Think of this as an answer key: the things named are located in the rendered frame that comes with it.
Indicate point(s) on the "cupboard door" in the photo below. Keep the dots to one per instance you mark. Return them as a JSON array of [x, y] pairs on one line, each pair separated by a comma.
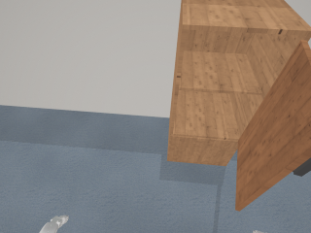
[[277, 140]]

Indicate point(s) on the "robot left hand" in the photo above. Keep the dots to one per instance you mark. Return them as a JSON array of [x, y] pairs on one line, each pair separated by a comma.
[[56, 222]]

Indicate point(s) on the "handle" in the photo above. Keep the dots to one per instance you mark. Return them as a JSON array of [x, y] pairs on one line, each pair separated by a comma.
[[303, 169]]

